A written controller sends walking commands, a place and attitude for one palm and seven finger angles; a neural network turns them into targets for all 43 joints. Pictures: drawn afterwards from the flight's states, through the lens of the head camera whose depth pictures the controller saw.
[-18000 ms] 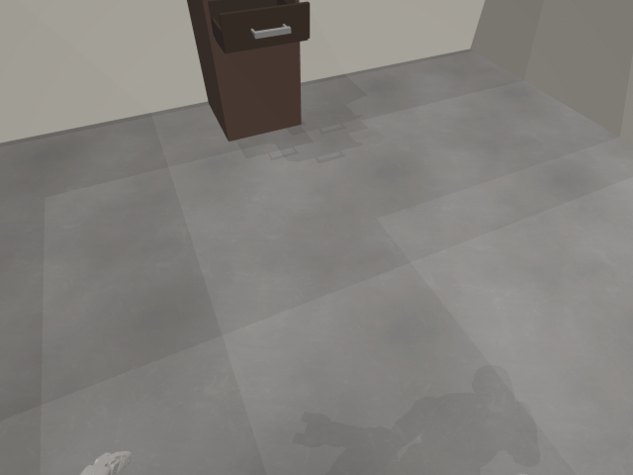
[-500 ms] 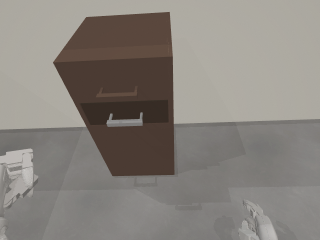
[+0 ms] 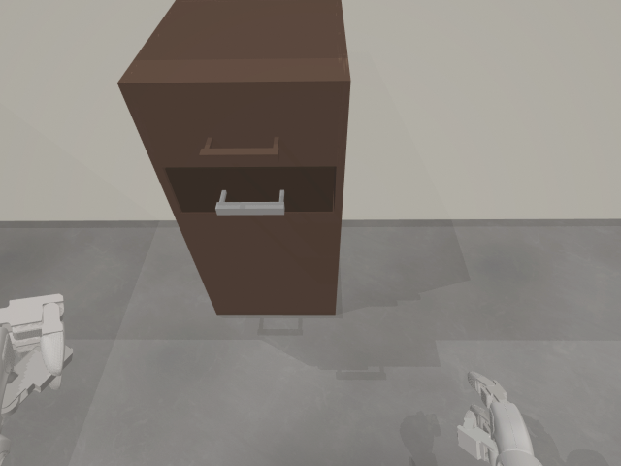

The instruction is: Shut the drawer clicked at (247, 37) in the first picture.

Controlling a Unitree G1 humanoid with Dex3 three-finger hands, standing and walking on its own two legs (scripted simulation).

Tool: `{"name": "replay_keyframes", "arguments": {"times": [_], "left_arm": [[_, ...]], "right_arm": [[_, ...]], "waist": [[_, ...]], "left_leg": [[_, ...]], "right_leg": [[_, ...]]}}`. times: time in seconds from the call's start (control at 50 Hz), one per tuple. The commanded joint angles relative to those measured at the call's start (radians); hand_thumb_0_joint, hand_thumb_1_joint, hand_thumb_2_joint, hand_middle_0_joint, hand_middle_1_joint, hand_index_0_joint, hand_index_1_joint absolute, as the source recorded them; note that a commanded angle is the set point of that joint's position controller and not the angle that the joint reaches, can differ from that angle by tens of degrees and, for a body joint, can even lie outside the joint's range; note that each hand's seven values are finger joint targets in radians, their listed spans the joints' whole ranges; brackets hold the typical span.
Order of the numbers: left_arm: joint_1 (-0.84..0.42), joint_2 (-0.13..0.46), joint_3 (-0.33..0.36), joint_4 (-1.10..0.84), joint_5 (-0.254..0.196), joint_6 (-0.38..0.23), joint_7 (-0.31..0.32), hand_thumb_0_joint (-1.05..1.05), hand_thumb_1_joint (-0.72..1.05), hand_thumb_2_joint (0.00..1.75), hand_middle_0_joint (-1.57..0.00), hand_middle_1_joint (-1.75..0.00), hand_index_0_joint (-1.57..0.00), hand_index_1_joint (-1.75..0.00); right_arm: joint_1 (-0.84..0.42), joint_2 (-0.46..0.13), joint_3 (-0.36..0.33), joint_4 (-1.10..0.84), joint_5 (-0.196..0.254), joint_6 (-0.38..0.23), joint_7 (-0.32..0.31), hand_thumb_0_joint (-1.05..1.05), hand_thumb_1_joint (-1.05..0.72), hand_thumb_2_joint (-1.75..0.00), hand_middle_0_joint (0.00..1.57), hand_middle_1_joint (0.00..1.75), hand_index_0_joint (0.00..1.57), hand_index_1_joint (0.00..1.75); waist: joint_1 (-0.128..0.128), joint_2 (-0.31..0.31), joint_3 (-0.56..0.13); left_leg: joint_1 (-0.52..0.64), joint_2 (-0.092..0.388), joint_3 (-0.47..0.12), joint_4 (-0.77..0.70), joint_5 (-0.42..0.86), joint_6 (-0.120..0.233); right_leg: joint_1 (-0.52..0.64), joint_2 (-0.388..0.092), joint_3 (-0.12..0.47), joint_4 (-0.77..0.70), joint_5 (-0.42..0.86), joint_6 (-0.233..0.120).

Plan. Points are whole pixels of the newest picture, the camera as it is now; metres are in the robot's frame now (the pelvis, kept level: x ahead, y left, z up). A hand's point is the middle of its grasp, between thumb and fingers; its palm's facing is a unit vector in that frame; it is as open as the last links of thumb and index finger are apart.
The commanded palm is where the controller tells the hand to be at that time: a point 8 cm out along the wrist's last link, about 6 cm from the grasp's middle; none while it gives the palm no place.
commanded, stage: step back with the hand held close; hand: left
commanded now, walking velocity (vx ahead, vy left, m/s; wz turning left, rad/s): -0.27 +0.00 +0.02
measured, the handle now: (251, 201) +0.69 +0.20 -0.15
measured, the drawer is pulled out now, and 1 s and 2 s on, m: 0.00 0.00 0.00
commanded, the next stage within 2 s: stop stepping back and stand still in 0.76 s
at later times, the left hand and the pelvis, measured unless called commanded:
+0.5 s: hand out of the picture +0.11 +0.25 +0.16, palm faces +0.38 -0.80 -0.47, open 3.2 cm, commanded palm +0.03 +0.29 +0.18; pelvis -0.08 +0.00 -0.01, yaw +4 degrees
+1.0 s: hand out of the picture -0.01 +0.19 +0.18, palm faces +0.25 -0.80 -0.55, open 3.2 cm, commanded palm -0.05 +0.24 +0.18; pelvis -0.19 -0.03 -0.02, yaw -3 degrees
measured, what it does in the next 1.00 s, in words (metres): walks backwards: right foot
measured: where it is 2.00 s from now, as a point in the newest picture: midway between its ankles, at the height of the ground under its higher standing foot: outside the picture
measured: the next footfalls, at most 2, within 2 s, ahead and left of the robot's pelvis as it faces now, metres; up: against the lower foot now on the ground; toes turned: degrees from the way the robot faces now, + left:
right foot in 0.78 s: -0.23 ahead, -0.11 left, +0.00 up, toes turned -7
left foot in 1.14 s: -0.07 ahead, +0.08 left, +0.00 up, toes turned -1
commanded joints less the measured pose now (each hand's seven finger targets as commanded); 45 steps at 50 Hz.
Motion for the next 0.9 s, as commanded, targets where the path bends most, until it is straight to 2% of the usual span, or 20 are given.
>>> {"name": "replay_keyframes", "arguments": {"times": [0.0,0.08,0.18,0.22,0.28,0.32,0.36,0.38,0.42,0.44,0.48,0.5,0.54,0.56,0.66,0.68,0.74,0.8,0.84,0.88], "left_arm": [[-0.025,0.178,0.139,-0.23,0.015,-0.082,0.031,0.0,0.9,0.9,-1.4,-1.6,-1.4,-1.6],[-0.035,0.188,0.172,-0.255,0.04,-0.091,0.031,0.0,0.9,0.9,-1.4,-1.6,-1.4,-1.6],[0.01,0.201,0.213,-0.249,0.043,-0.106,0.023,0.0,0.9,0.9,-1.4,-1.6,-1.4,-1.6],[0.024,0.196,0.208,-0.254,0.023,-0.118,0.018,0.0,0.9,0.9,-1.4,-1.6,-1.4,-1.6],[-0.007,0.2,0.183,-0.286,0.002,-0.128,0.029,0.0,0.9,0.9,-1.4,-1.6,-1.4,-1.6],[-0.039,0.187,0.149,-0.274,0.012,-0.122,0.041,0.0,0.9,0.9,-1.4,-1.6,-1.4,-1.6],[-0.055,0.208,0.163,-0.273,0.021,-0.12,0.048,0.0,0.9,0.9,-1.4,-1.6,-1.4,-1.6],[-0.084,0.216,0.156,-0.296,0.025,-0.119,0.047,0.0,0.9,0.9,-1.4,-1.6,-1.4,-1.6],[-0.06,0.211,0.168,-0.286,0.028,-0.125,0.045,0.0,0.9,0.9,-1.4,-1.6,-1.4,-1.6],[-0.058,0.22,0.186,-0.27,0.033,-0.126,0.043,0.0,0.9,0.9,-1.4,-1.6,-1.4,-1.6],[-0.005,0.207,0.209,-0.229,0.032,-0.135,0.026,0.0,0.9,0.9,-1.4,-1.6,-1.4,-1.6],[-0.03,0.205,0.215,-0.25,0.037,-0.129,0.029,0.0,0.9,0.9,-1.4,-1.6,-1.4,-1.6],[-0.032,0.181,0.189,-0.28,0.029,-0.13,0.027,0.0,0.9,0.9,-1.4,-1.6,-1.4,-1.6],[-0.009,0.165,0.173,-0.286,0.024,-0.128,0.025,0.0,0.9,0.9,-1.4,-1.6,-1.4,-1.6],[-0.004,0.168,0.146,-0.367,-0.002,-0.126,0.016,0.0,0.9,0.9,-1.4,-1.6,-1.4,-1.6],[0.008,0.187,0.163,-0.367,0.002,-0.128,0.017,0.0,0.9,0.9,-1.4,-1.6,-1.4,-1.6],[0.0,0.238,0.201,-0.393,-0.007,-0.155,0.0,0.0,0.9,0.9,-1.4,-1.6,-1.4,-1.6],[0.03,0.297,0.281,-0.369,-0.029,-0.173,0.003,0.0,0.9,0.9,-1.4,-1.6,-1.4,-1.6],[0.066,0.291,0.291,-0.332,-0.037,-0.17,0.001,0.0,0.9,0.9,-1.4,-1.6,-1.4,-1.6],[0.172,0.282,0.315,-0.258,-0.048,-0.137,0.003,0.0,0.9,0.9,-1.4,-1.6,-1.4,-1.6]], "right_arm": [[-0.081,-0.133,-0.048,-0.154,-0.004,-0.059,-0.016,0.0,-0.9,-0.9,0.2,0.3,0.2,0.3],[-0.087,-0.144,-0.054,-0.164,-0.01,-0.084,-0.023,0.0,-0.9,-0.9,0.2,0.3,0.2,0.3],[-0.079,-0.14,-0.066,-0.159,-0.014,-0.109,-0.014,0.0,-0.9,-0.9,0.2,0.3,0.2,0.3],[-0.065,-0.125,-0.067,-0.144,-0.007,-0.114,-0.005,0.0,-0.9,-0.9,0.2,0.3,0.2,0.3],[-0.024,-0.11,-0.082,-0.095,-0.005,-0.109,0.017,0.0,-0.9,-0.9,0.2,0.3,0.2,0.3],[-0.037,-0.096,-0.08,-0.085,-0.009,-0.104,0.02,0.0,-0.9,-0.9,0.2,0.3,0.2,0.3],[-0.051,-0.088,-0.072,-0.081,-0.013,-0.102,0.011,0.0,-0.9,-0.9,0.2,0.3,0.2,0.3],[-0.063,-0.102,-0.07,-0.08,-0.014,-0.103,0.003,0.0,-0.9,-0.9,0.2,0.3,0.2,0.3],[-0.082,-0.117,-0.066,-0.081,-0.013,-0.109,-0.014,0.0,-0.9,-0.9,0.2,0.3,0.2,0.3],[-0.068,-0.113,-0.068,-0.081,-0.014,-0.116,-0.014,0.0,-0.9,-0.9,0.2,0.3,0.2,0.3],[-0.072,-0.115,-0.076,-0.09,-0.032,-0.139,-0.005,0.0,-0.9,-0.9,0.2,0.3,0.2,0.3],[-0.073,-0.107,-0.071,-0.082,-0.043,-0.143,-0.002,0.0,-0.9,-0.9,0.2,0.3,0.2,0.3],[-0.056,-0.105,-0.074,-0.071,-0.04,-0.155,0.007,0.0,-0.9,-0.9,0.2,0.3,0.2,0.3],[-0.049,-0.11,-0.078,-0.064,-0.036,-0.162,0.015,0.0,-0.9,-0.9,0.2,0.3,0.2,0.3],[-0.033,-0.105,-0.061,-0.029,-0.044,-0.196,0.03,0.0,-0.9,-0.9,0.2,0.3,0.2,0.3],[-0.028,-0.105,-0.062,-0.02,-0.049,-0.195,0.03,0.0,-0.9,-0.9,0.2,0.3,0.2,0.3],[-0.022,-0.089,-0.061,-0.018,-0.044,-0.17,0.041,0.0,-0.9,-0.9,0.2,0.3,0.2,0.3],[-0.062,-0.067,-0.046,-0.057,-0.025,-0.143,0.031,0.0,-0.9,-0.9,0.2,0.3,0.2,0.3],[-0.089,-0.084,-0.05,-0.098,0.011,-0.139,0.02,0.0,-0.9,-0.9,0.2,0.3,0.2,0.3],[-0.094,-0.085,-0.044,-0.112,0.01,-0.133,0.01,0.0,-0.9,-0.9,0.2,0.3,0.2,0.3]], "waist": [[-0.017,0.026,-0.067],[-0.003,0.109,-0.085],[-0.007,0.065,-0.099],[-0.017,-0.044,-0.11],[-0.035,-0.197,-0.172],[-0.039,-0.217,-0.15],[-0.041,-0.197,-0.129],[-0.044,-0.123,-0.097],[-0.022,0.07,-0.104],[-0.017,0.108,-0.137],[-0.004,0.186,-0.161],[-0.015,0.159,-0.134],[-0.018,0.066,-0.115],[-0.012,0.064,-0.137],[-0.01,0.156,-0.233],[-0.006,0.191,-0.246],[-0.004,0.121,-0.313],[-0.007,-0.07,-0.324],[-0.013,-0.239,-0.289],[-0.017,-0.162,-0.244]], "left_leg": [[-0.165,0.129,-0.178,-0.202,-0.339,0.019],[-0.389,0.207,-0.263,-0.315,-0.558,0.059],[-0.431,0.205,-0.246,-0.237,-0.518,0.067],[-0.287,0.131,-0.167,-0.106,-0.388,0.029],[0.055,0.015,-0.06,0.25,-0.195,-0.057],[0.066,0.002,-0.068,0.335,-0.189,-0.068],[0.068,0.015,-0.073,0.192,-0.143,-0.058],[0.083,0.028,-0.086,0.067,-0.058,-0.048],[-0.008,0.17,-0.221,-0.125,0.11,0.004],[-0.096,0.239,-0.249,-0.165,0.123,0.039],[-0.255,0.349,-0.376,-0.313,-0.219,0.108],[-0.321,0.38,-0.393,-0.331,-0.331,0.136],[-0.218,0.355,-0.329,-0.259,-0.226,0.132],[-0.137,0.328,-0.281,-0.242,-0.184,0.113],[0.158,0.254,-0.221,-0.257,-0.017,0.034],[0.194,0.246,-0.196,-0.224,0.095,0.019],[0.377,0.193,-0.093,-0.069,0.389,-0.028],[0.342,0.096,0.022,0.071,0.214,-0.06],[0.27,0.053,0.03,0.146,0.11,-0.054],[0.244,0.059,0.002,0.115,0.12,-0.036]], "right_leg": [[0.142,-0.017,0.081,0.001,-0.075,0.021],[0.321,0.038,0.058,0.209,-0.028,0.03],[0.323,0.042,0.107,0.239,0.03,0.015],[0.166,-0.013,0.196,0.113,0.042,-0.013],[-0.182,-0.218,0.403,-0.133,-0.036,-0.104],[-0.209,-0.27,0.388,-0.149,0.04,-0.134],[-0.176,-0.225,0.311,-0.097,0.126,-0.096],[-0.184,-0.166,0.26,-0.046,0.12,-0.059],[-0.067,0.009,0.124,0.14,0.066,0.013],[0.042,0.045,0.091,0.269,0.016,0.023],[0.12,0.077,0.099,0.521,-0.22,0.022],[0.119,0.069,0.12,0.628,-0.23,0.022],[0.024,0.046,0.121,0.57,-0.261,0.017],[0.0,0.043,0.09,0.504,-0.284,0.017],[-0.023,0.058,-0.002,0.128,-0.348,0.003],[-0.002,0.05,-0.004,0.032,-0.291,-0.002],[-0.017,0.014,0.006,-0.179,-0.051,0.002],[-0.048,-0.11,0.055,-0.135,0.288,0.008],[-0.02,-0.152,0.048,-0.076,0.651,0.101],[-0.031,-0.151,0.04,-0.019,0.536,0.087]]}}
